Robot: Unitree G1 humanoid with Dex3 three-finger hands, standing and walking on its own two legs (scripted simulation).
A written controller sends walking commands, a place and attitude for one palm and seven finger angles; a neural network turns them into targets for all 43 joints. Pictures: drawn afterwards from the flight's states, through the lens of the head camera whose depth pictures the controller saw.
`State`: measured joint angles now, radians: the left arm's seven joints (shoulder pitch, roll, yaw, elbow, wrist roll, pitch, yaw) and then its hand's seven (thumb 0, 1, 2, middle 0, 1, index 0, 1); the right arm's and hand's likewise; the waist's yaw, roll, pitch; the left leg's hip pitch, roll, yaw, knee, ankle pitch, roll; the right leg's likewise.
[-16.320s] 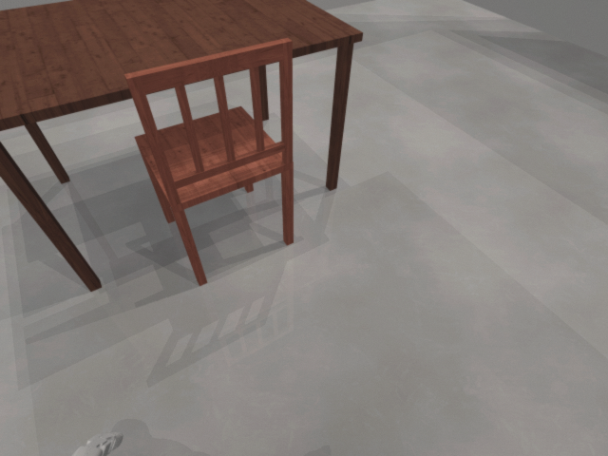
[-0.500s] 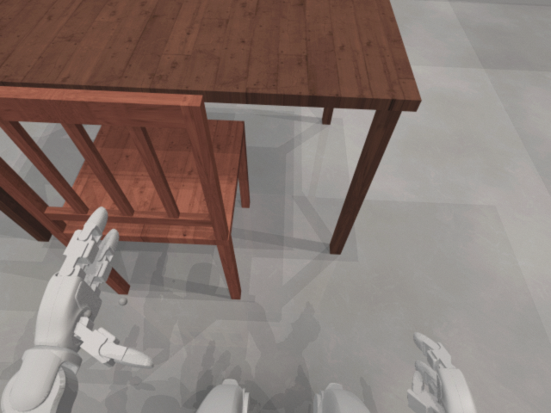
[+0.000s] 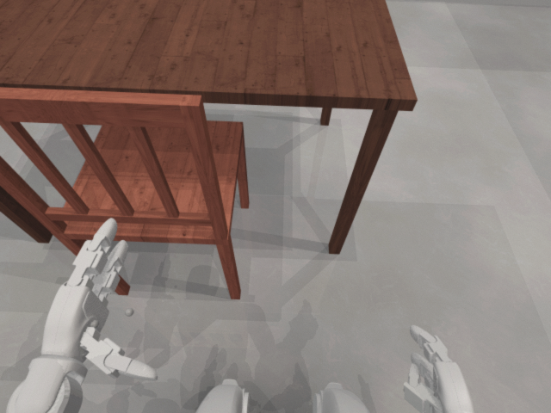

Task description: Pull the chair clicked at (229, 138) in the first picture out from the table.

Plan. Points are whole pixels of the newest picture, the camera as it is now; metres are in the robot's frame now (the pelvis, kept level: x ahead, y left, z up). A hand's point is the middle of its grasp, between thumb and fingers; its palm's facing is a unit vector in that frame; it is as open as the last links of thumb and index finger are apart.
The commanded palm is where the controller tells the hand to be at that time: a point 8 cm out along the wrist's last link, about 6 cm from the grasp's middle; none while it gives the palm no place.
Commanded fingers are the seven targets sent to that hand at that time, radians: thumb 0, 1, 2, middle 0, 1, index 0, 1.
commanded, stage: aim the fingers beside a spindle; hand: left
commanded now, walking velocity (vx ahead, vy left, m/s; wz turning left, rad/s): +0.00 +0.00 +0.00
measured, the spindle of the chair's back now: (104, 174) +0.51 +0.35 -0.03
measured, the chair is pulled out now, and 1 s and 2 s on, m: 0.00 0.00 0.00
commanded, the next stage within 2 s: none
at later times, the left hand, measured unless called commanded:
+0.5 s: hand (152, 286) +0.28 +0.19 +0.02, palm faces -0.03 -1.00 -0.04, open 16.9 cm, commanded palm +0.26 +0.24 +0.02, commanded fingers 0.00 -0.50 0.30 -0.06 -0.08 -0.06 -0.08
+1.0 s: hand (183, 266) +0.32 +0.16 +0.01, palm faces -0.03 -1.00 -0.04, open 16.9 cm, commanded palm +0.30 +0.21 +0.00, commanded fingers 0.00 -0.50 0.30 -0.06 -0.08 -0.06 -0.08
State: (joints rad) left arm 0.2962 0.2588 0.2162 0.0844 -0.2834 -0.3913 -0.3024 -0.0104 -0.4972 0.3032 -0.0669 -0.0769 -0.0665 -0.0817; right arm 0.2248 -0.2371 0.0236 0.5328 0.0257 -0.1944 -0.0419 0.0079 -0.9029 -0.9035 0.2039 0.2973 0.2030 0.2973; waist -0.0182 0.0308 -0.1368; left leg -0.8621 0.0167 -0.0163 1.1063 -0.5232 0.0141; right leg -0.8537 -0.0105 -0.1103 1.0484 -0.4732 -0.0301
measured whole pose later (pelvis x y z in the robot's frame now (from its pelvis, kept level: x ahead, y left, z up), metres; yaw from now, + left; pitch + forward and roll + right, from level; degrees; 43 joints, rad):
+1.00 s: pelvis +0.00 +0.00 -0.02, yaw -1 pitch +21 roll -2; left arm -0.03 0.20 0.13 0.28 -0.18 -0.41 -0.14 -0.01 -0.50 0.30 -0.07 -0.08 -0.06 -0.08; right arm 0.22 -0.24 0.02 0.55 0.00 -0.10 -0.01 0.01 -0.90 -0.90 0.20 0.30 0.20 0.30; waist -0.04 0.03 -0.16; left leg -1.02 0.01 0.00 1.22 -0.56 0.02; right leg -1.02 -0.02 -0.09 1.17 -0.51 -0.03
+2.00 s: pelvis -0.01 +0.00 -0.03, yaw -1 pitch +23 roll -1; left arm -0.21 0.19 0.12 0.49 -0.14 -0.49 -0.09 -0.01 -0.50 0.30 -0.06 -0.08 -0.06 -0.08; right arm 0.21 -0.25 0.01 0.57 0.00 -0.03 0.00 0.00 -0.91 -0.90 0.20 0.30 0.20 0.30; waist -0.06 0.02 -0.17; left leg -1.09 0.02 0.01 1.26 -0.56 0.01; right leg -1.11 -0.01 -0.08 1.22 -0.51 -0.03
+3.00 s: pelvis -0.01 +0.00 -0.04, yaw -2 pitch +26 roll -1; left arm -0.59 0.26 0.26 0.84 -0.09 -0.50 -0.04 -0.01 -0.50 0.30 -0.07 -0.08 -0.06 -0.08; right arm 0.27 -0.25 0.01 0.62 -0.02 0.02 0.01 0.00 -0.91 -0.90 0.20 0.30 0.20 0.30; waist -0.12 0.03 -0.16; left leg -1.16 0.02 0.02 1.27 -0.56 0.02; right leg -1.18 -0.01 -0.07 1.22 -0.50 -0.03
